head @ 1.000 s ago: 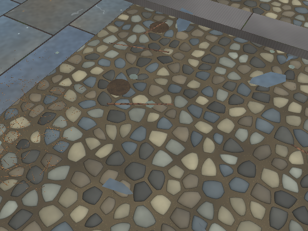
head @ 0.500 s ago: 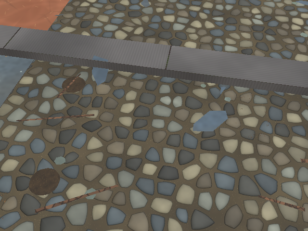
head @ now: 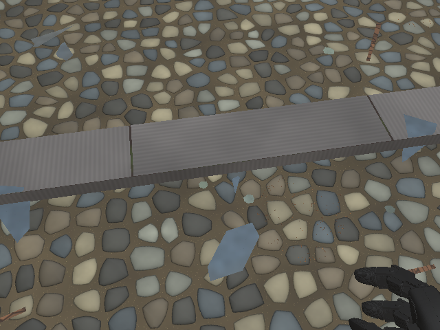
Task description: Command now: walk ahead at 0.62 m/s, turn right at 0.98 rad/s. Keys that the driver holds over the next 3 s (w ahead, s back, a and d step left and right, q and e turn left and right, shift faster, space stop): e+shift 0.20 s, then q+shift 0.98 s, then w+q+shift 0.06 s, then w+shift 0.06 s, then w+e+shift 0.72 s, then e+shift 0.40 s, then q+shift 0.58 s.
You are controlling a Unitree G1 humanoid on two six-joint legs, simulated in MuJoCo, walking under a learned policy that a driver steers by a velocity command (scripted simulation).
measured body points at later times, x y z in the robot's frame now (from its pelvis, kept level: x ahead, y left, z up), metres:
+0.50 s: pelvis +0.21 +0.04 +0.00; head +0.23 +0.01 +0.44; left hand +0.49 +0.21 -0.06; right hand +0.22 -0.25 -0.13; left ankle +0.30 +0.15 -0.72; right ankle +0.24 -0.08 -0.73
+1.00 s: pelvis +0.24 +0.09 +0.00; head +0.28 +0.13 +0.45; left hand +0.36 +0.41 -0.10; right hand +0.44 -0.16 -0.07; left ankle +0.25 +0.18 -0.73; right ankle +0.27 -0.07 -0.64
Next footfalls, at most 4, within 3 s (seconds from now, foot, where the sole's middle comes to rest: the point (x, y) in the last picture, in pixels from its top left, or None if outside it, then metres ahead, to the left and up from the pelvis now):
0.12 left None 0.34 0.14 -0.77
0.46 right None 0.28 -0.09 -0.77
0.80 left None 0.29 0.18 -0.77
1.28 right None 0.39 0.01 -0.77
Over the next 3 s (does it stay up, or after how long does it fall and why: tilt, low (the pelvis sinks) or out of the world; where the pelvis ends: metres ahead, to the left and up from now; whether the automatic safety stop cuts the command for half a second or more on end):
stays up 0.94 0.14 0.03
